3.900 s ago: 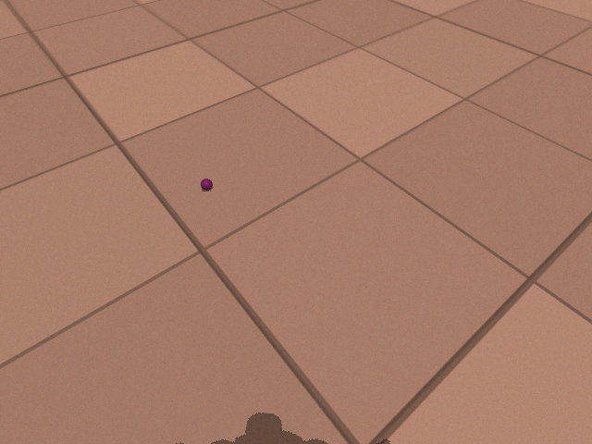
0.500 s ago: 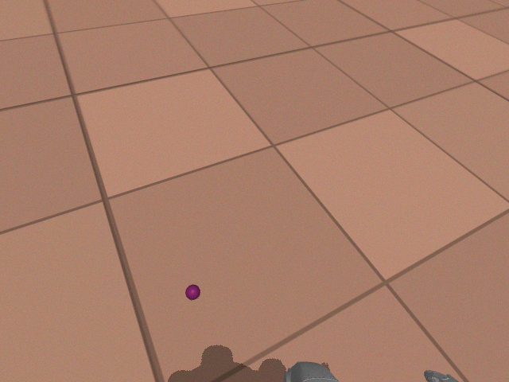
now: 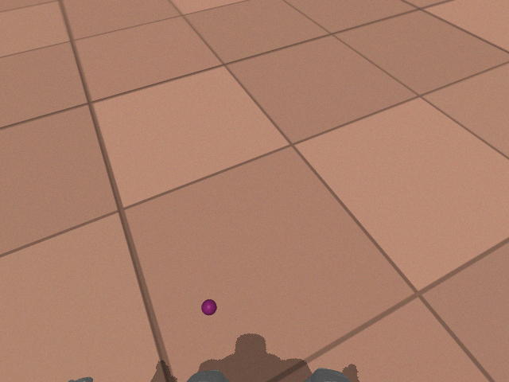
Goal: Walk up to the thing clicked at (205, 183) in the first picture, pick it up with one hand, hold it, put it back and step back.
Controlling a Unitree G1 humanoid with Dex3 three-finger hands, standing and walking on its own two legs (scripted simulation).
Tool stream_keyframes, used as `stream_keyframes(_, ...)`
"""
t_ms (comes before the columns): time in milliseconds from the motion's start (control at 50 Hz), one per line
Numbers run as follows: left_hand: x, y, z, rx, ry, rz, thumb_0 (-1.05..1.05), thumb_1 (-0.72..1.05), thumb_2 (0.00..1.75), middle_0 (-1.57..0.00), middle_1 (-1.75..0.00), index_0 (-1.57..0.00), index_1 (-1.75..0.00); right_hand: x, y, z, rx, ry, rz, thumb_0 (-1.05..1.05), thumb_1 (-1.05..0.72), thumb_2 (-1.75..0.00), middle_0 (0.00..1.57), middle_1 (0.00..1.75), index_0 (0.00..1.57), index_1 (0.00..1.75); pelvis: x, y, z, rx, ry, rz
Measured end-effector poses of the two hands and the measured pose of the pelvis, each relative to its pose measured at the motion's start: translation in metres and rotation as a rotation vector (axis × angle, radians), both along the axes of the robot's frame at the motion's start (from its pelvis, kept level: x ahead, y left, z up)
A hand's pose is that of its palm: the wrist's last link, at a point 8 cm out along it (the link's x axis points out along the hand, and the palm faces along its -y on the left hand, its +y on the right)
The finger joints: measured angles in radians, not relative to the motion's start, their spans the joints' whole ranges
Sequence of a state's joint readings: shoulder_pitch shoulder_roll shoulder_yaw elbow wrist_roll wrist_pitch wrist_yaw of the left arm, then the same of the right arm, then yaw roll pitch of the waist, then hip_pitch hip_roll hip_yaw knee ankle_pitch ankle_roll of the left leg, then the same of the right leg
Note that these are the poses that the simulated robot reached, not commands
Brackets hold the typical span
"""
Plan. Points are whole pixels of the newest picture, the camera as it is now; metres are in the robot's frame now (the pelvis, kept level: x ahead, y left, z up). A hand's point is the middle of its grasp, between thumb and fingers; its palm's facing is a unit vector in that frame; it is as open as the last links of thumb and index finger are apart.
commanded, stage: walk up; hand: left
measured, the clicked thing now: (208, 307) +0.45 +0.21 -0.72
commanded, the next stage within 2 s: stand in 1.22 s
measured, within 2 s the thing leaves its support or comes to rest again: neither
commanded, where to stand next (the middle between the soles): +0.09 +0.01 m, yaw -1 degrees
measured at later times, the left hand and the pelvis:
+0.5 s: hand out of the picture +0.09 +0.27 -0.13, palm faces -0.01 -0.93 -0.36, open 7.3 cm; pelvis +0.03 +0.00 +0.03, yaw +0 degrees
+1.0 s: hand out of the picture +0.13 +0.25 -0.12, palm faces -0.03 -0.94 -0.35, open 7.3 cm; pelvis +0.04 +0.00 +0.03, yaw +0 degrees
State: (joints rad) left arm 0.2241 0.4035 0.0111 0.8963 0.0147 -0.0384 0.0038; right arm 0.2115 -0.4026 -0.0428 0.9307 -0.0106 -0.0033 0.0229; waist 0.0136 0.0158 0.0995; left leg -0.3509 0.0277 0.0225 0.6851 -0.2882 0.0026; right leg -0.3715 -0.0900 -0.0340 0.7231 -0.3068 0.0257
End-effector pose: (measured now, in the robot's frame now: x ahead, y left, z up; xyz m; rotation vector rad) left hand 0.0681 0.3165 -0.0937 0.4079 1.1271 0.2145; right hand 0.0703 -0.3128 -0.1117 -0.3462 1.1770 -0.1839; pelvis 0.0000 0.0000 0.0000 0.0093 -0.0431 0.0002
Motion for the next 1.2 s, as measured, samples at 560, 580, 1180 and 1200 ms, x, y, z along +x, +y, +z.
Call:
stream_keyframes(560,0.023,-0.008,0.005,-0.063,0.098,0.07,0.01,0.91,0.9,-0.2,-0.3,-0.21,-0.3,0.068,0.02,0.027,0.035,-0.026,-0.011,0.01,-0.91,-0.9,0.21,0.3,0.2,0.3,0.028,0.004,0.029,-0.012,-0.004,0.0)
stream_keyframes(580,0.024,-0.009,0.006,-0.063,0.097,0.07,0.01,0.91,0.9,-0.2,-0.3,-0.21,-0.3,0.067,0.02,0.027,0.035,-0.022,-0.014,0.01,-0.91,-0.9,0.21,0.3,0.2,0.3,0.029,0.003,0.029,-0.011,-0.004,0.0)
stream_keyframes(1180,0.06,-0.027,0.009,-0.081,0.066,0.045,0.01,0.91,0.9,-0.2,-0.3,-0.21,-0.3,0.026,0.008,0.02,0.035,0.082,-0.082,0.01,-0.91,-0.9,0.2,0.3,0.2,0.3,0.04,-0.005,0.032,-0.009,0.001,-0.003)
stream_keyframes(1200,0.06,-0.027,0.009,-0.082,0.066,0.044,0.01,0.91,0.9,-0.2,-0.3,-0.21,-0.3,0.027,0.008,0.02,0.035,0.079,-0.081,0.01,-0.91,-0.9,0.2,0.3,0.2,0.3,0.041,-0.005,0.032,-0.009,0.001,-0.003)
